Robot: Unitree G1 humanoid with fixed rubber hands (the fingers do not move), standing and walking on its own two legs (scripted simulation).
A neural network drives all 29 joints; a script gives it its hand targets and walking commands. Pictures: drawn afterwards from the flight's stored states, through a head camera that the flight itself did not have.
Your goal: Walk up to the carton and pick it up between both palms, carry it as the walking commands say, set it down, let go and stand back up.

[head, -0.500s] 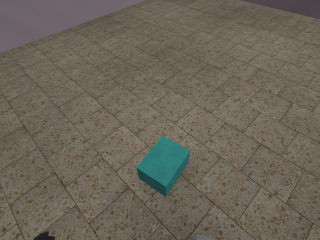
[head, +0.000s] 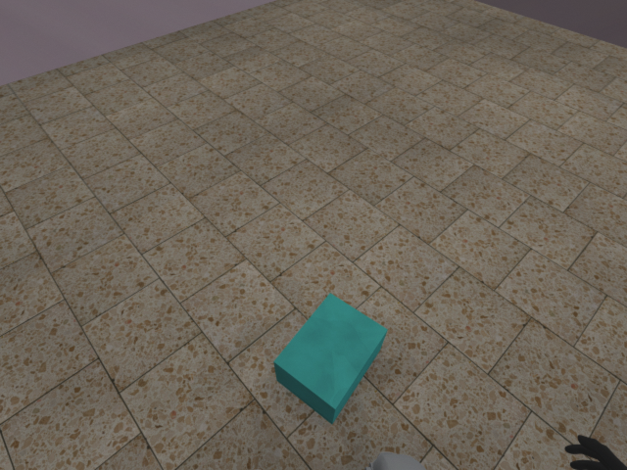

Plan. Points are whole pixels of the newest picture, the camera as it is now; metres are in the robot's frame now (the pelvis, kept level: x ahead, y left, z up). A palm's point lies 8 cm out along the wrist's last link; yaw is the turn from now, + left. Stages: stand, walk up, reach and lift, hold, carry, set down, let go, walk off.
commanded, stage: walk up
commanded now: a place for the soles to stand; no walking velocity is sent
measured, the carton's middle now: (331, 355) +0.53 -0.06 -0.68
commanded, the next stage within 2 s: none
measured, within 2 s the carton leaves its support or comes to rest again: neither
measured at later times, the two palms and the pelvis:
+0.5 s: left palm (93, 445) +0.18 +0.30 -0.07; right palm (596, 456) +0.15 -0.34 -0.08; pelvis +0.04 -0.01 +0.01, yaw -1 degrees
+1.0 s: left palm out of the picture +0.14 +0.50 -0.05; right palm (524, 463) +0.15 -0.25 -0.09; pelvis +0.05 +0.11 -0.02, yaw -13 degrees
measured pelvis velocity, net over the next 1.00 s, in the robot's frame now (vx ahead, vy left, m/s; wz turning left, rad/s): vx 0.05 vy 0.11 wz -0.22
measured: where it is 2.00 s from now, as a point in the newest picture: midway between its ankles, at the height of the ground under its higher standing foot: outside the picture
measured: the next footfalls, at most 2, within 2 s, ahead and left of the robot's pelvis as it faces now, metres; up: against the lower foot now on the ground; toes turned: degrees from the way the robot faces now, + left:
right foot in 0.06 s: +0.10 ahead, -0.14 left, +0.00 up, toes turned -3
left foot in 0.96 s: +0.16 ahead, +0.23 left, +0.00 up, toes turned -12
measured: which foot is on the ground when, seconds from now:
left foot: down 0.00-0.62, up 0.64-0.94, down 0.96-1.00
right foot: up 0.00-0.04, down 0.06-0.94, up 0.96-1.00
